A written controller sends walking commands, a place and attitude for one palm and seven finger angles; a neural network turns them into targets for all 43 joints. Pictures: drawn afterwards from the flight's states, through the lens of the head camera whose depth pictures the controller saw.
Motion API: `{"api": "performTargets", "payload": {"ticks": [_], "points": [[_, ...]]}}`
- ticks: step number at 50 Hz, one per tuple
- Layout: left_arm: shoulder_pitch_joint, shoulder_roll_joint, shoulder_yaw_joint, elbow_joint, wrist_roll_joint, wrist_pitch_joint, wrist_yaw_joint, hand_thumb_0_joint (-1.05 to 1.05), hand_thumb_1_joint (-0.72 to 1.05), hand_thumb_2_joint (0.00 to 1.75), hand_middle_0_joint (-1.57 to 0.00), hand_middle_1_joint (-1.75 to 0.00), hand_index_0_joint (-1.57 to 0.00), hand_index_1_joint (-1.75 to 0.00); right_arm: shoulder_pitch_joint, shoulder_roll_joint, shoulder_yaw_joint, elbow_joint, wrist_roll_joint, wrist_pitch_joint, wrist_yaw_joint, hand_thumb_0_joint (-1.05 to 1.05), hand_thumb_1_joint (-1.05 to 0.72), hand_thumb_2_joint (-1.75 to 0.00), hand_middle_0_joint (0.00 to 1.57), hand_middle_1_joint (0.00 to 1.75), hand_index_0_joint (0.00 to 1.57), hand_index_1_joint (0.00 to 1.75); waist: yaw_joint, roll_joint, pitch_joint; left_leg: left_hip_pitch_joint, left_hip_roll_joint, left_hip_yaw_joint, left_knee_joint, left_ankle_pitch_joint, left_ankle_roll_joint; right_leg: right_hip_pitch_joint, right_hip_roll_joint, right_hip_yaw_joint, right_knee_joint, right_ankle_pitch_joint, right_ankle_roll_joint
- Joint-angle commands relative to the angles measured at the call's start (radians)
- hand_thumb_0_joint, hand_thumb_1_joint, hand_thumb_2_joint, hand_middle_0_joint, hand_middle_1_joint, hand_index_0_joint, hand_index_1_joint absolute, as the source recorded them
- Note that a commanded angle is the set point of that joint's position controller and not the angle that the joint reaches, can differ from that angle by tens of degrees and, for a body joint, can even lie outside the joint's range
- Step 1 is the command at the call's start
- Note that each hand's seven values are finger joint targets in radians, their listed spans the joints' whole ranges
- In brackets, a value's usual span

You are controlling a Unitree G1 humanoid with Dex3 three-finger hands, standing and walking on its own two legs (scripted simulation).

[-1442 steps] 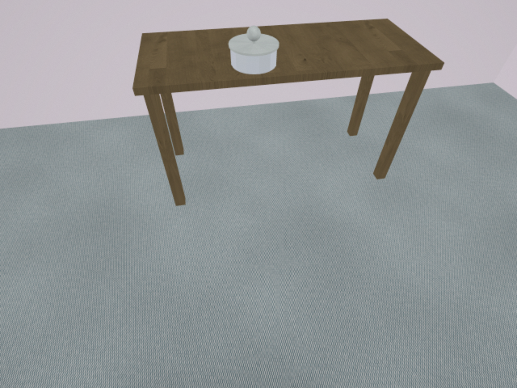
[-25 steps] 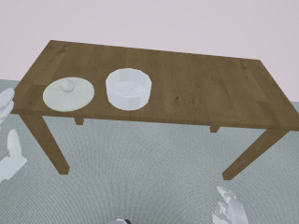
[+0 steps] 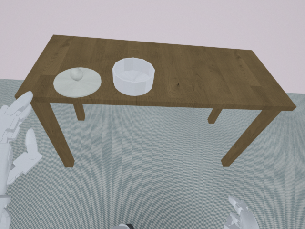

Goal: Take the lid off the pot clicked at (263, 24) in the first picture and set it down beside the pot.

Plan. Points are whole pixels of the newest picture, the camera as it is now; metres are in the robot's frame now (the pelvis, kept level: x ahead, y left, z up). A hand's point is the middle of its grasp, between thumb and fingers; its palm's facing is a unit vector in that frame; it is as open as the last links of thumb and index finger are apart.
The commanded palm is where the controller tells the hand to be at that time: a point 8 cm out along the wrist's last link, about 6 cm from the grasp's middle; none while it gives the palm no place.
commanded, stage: stop stepping back and stand still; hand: left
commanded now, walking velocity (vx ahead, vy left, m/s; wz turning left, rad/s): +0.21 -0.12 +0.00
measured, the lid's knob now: (76, 74) +0.68 +0.34 -0.03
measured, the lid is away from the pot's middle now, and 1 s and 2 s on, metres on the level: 0.24 0.24 0.24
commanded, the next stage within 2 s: let the arm hang, fingers relaxed in 1.54 s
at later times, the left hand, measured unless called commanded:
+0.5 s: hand out of the picture +0.09 +0.23 +0.17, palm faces +0.27 -0.86 -0.43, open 7.4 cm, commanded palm +0.04 +0.29 +0.19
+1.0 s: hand out of the picture +0.01 +0.23 -0.15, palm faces +0.09 -0.97 -0.23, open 7.4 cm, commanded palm none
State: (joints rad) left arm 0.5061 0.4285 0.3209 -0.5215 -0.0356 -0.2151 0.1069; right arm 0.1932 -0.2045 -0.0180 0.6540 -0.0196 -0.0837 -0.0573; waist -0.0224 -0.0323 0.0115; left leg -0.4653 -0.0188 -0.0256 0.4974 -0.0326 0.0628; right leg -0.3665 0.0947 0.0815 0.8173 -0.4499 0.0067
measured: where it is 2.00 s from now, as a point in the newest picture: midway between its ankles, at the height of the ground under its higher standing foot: outside the picture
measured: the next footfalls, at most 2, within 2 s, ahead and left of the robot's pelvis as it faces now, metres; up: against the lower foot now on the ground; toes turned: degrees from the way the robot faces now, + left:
right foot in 0.10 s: -0.04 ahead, -0.06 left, +0.00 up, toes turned +0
left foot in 0.28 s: -0.02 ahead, +0.16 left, +0.00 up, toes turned +8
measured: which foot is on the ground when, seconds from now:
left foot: down 0.00-0.10, up 0.12-0.26, down 0.28-1.00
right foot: up 0.00-0.08, down 0.10-1.00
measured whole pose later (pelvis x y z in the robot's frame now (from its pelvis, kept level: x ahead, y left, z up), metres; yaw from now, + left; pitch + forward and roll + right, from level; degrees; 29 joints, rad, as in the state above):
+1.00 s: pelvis -0.08 +0.04 -0.01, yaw +6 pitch -3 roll -1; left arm 0.26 0.20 0.03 0.72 0.03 0.06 0.02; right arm 0.22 -0.21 -0.03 0.83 -0.02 0.03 0.01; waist -0.04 0.00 0.04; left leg -0.35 0.03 0.05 0.76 -0.36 0.02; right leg -0.25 -0.01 -0.11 0.67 -0.37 -0.04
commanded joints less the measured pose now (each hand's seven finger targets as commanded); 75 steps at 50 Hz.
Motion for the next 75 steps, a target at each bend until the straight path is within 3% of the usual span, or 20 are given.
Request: {"api": "performTargets", "payload": {"ticks": [1,3,6,8,11,16,21,23,25,31,34,37,38,40,42,47,51,54,58,75], "points": [[0.269,0.208,0.207,-0.442,-0.059,-0.029,0.034,0.0,0.9,0.9,-0.2,-0.3,-0.2,-0.3,-0.078,-0.126,-0.032,-0.24,0.002,-0.062,0.001,0.0,-0.9,-0.9,0.2,0.3,0.2,0.3,0.052,0.289,-0.191,0.007,0.234,-0.228,-0.413,-0.608,-0.007,0.21,0.031,-0.095,-0.098,-0.077,-0.03],[0.239,0.221,0.196,-0.563,-0.037,-0.026,0.036,0.0,0.9,0.9,-0.2,-0.3,-0.2,-0.3,-0.086,-0.138,-0.019,-0.258,-0.003,-0.054,-0.002,0.0,-0.9,-0.9,0.2,0.3,0.2,0.3,0.054,0.364,-0.15,-0.112,0.153,-0.119,-0.345,-0.698,-0.059,0.364,0.008,-0.118,-0.338,0.001,-0.048],[0.154,0.205,0.196,-0.503,-0.034,-0.014,0.042,0.0,0.9,0.9,-0.2,-0.3,-0.2,-0.3,-0.023,-0.113,-0.03,-0.213,-0.006,-0.024,-0.009,0.0,-0.9,-0.9,0.2,0.3,0.2,0.3,0.022,-0.113,-0.109,0.142,0.006,-0.023,0.421,-0.352,-0.097,-0.125,-0.424,0.35,-0.718,-0.228,-0.219],[0.081,0.139,0.151,-0.365,-0.035,0.017,0.033,0.0,0.9,0.9,-0.2,-0.3,-0.2,-0.3,-0.017,-0.107,-0.036,-0.17,0.004,-0.001,-0.015,0.0,-0.9,-0.9,0.2,0.3,0.2,0.3,-0.017,-0.09,-0.084,0.149,0.037,-0.048,0.51,-0.32,-0.084,-0.19,-0.373,0.229,-0.646,-0.272,-0.196],[0.024,0.074,0.102,-0.181,-0.018,0.02,0.069,0.0,0.9,0.9,-0.2,-0.3,-0.2,-0.3,-0.033,-0.12,-0.017,-0.154,0.023,-0.024,-0.049,0.0,-0.9,-0.9,0.2,0.3,0.2,0.3,-0.017,-0.002,0.009,0.202,0.069,-0.008,0.033,-0.371,-0.035,-0.084,-0.263,0.048,-0.494,-0.127,-0.097],[0.034,0.096,0.098,-0.229,-0.011,0.016,0.056,0.0,0.9,0.9,-0.2,-0.3,-0.2,-0.3,-0.1,-0.133,-0.003,-0.189,0.03,-0.059,-0.059,0.0,-0.9,-0.9,0.2,0.3,0.2,0.3,0.01,0.266,0.028,-0.069,0.227,-0.332,-0.409,-0.939,0.03,0.127,-0.01,-0.163,-0.097,-0.041,-0.016],[0.183,0.114,0.109,-0.378,0.001,0.017,0.043,0.0,0.9,0.9,-0.2,-0.3,-0.2,-0.3,-0.094,-0.104,-0.01,-0.192,0.003,-0.049,-0.022,0.0,-0.9,-0.9,0.2,0.3,0.2,0.3,0.041,0.071,-0.041,-0.145,0.096,-0.07,-0.03,-0.641,-0.021,0.346,-0.108,-0.045,-0.403,-0.05,-0.09],[0.122,0.137,0.146,-0.372,-0.005,0.011,0.046,0.0,0.9,0.9,-0.2,-0.3,-0.2,-0.3,-0.073,-0.097,-0.022,-0.164,0.004,-0.036,-0.012,0.0,-0.9,-0.9,0.2,0.3,0.2,0.3,0.033,-0.17,-0.033,-0.194,0.001,0.047,0.555,-0.452,-0.066,0.172,-0.441,0.461,-0.696,-0.291,-0.238],[0.077,0.125,0.147,-0.319,-0.012,-0.001,0.053,0.0,0.9,0.9,-0.2,-0.3,-0.2,-0.3,-0.044,-0.086,-0.019,-0.138,0.005,-0.038,-0.021,0.0,-0.9,-0.9,0.2,0.3,0.2,0.3,-0.007,-0.018,-0.031,-0.156,0.071,-0.002,0.594,-0.397,-0.053,0.102,-0.414,0.337,-0.64,-0.188,-0.223],[0.017,0.083,0.096,-0.238,-0.006,-0.015,0.08,0.0,0.9,0.9,-0.2,-0.3,-0.2,-0.3,-0.056,-0.095,-0.006,-0.148,0.018,-0.06,-0.065,0.0,-0.9,-0.9,0.2,0.3,0.2,0.3,0.002,-0.004,-0.01,0.257,0.052,0.108,0.018,-0.38,-0.02,-0.041,-0.293,0.101,-0.497,-0.202,-0.137],[0.039,0.096,0.104,-0.301,-0.01,-0.02,0.074,0.0,0.9,0.9,-0.2,-0.3,-0.2,-0.3,-0.07,-0.135,-0.014,-0.186,0.022,-0.068,-0.059,0.0,-0.9,-0.9,0.2,0.3,0.2,0.3,0.012,0.22,-0.045,0.295,0.264,-0.218,-0.227,-0.463,0.064,-0.049,-0.06,-0.159,-0.098,-0.022,-0.014],[0.098,0.095,0.123,-0.28,-0.007,-0.002,0.066,0.0,0.9,0.9,-0.2,-0.3,-0.2,-0.3,-0.086,-0.115,-0.01,-0.175,0.029,-0.079,-0.033,0.0,-0.9,-0.9,0.2,0.3,0.2,0.3,0.016,0.243,0.067,-0.005,0.3,-0.28,-0.346,-0.756,0.083,0.072,-0.086,-0.105,-0.096,-0.003,-0.013],[-0.025,-0.164,-0.237,0.601,0.117,0.153,-0.07,0.0,0.9,0.9,-0.2,-0.3,-0.2,-0.3,-0.069,-0.212,-0.085,0.092,-0.025,-0.121,0.05,0.0,-0.9,-0.9,0.2,0.3,0.2,0.3,-0.034,0.168,0.001,0.083,0.255,-0.229,-0.097,-0.361,0.039,-0.049,-0.151,-0.097,-0.133,0.097,-0.009],[-0.024,-0.111,-0.211,0.692,0.08,0.226,-0.094,0.0,0.9,0.9,-0.2,-0.3,-0.2,-0.3,0.023,-0.16,-0.064,0.035,0.006,0.015,0.051,0.0,-0.9,-0.9,0.2,0.3,0.2,0.3,0.024,-0.178,-0.085,0.022,0.143,-0.04,0.118,-0.171,-0.013,0.137,-0.185,-0.056,-0.277,0.323,-0.042],[-0.149,-0.045,-0.213,0.789,0.075,0.217,-0.098,0.0,0.9,0.9,-0.2,-0.3,-0.2,-0.3,0.064,-0.143,-0.063,0.036,0.01,0.051,0.06,0.0,-0.9,-0.9,0.2,0.3,0.2,0.3,-0.003,-0.353,-0.031,-0.019,0.027,0.08,0.357,-0.444,-0.057,0.075,-0.356,0.119,-0.468,0.161,-0.148],[-0.264,-0.035,-0.231,1.106,0.069,0.216,-0.071,0.0,0.9,0.9,-0.2,-0.3,-0.2,-0.3,0.015,-0.102,-0.056,0.08,-0.003,0.096,0.055,0.0,-0.9,-0.9,0.2,0.3,0.2,0.3,-0.006,-0.08,0.044,-0.003,0.061,0.069,0.324,-0.458,-0.056,0.19,-0.374,0.102,-0.403,0.642,-0.217],[-0.246,-0.109,-0.275,1.285,0.039,0.222,-0.091,0.0,0.9,0.9,-0.2,-0.3,-0.2,-0.3,0.083,-0.18,-0.04,0.179,-0.012,0.083,0.043,0.0,-0.9,-0.9,0.2,0.3,0.2,0.3,0.013,0.234,0.0,0.206,0.277,-0.219,-0.156,-0.088,0.072,0.093,-0.121,-0.11,-0.233,0.08,-0.018],[-0.219,-0.113,-0.272,1.413,0.042,0.22,-0.096,0.0,0.9,0.9,-0.2,-0.3,-0.2,-0.3,0.042,-0.136,-0.03,0.236,0.0,0.083,0.029,0.0,-0.9,-0.9,0.2,0.3,0.2,0.3,0.033,0.305,0.005,0.171,0.203,-0.122,-0.179,-0.136,0.03,0.197,-0.129,-0.098,-0.328,0.177,-0.03],[-0.202,-0.128,-0.296,1.522,0.038,0.201,-0.087,0.0,0.9,0.9,-0.2,-0.3,-0.2,-0.3,0.093,-0.08,-0.027,0.31,0.017,0.084,0.022,0.0,-0.9,-0.9,0.2,0.3,0.2,0.3,0.007,0.041,-0.054,0.31,0.142,-0.008,-0.068,-0.018,-0.012,0.229,-0.184,-0.044,-0.461,0.392,-0.046],[-0.219,-0.18,-0.304,1.63,0.044,0.207,-0.061,0.0,0.9,0.9,-0.2,-0.3,-0.2,-0.3,0.132,-0.032,-0.027,0.454,0.013,0.083,0.019,0.0,-0.9,-0.9,0.2,0.3,0.2,0.3,0.007,0.034,0.056,0.323,0.144,0.005,-0.146,-0.04,-0.015,0.193,-0.188,-0.063,-0.486,0.33,-0.039]]}}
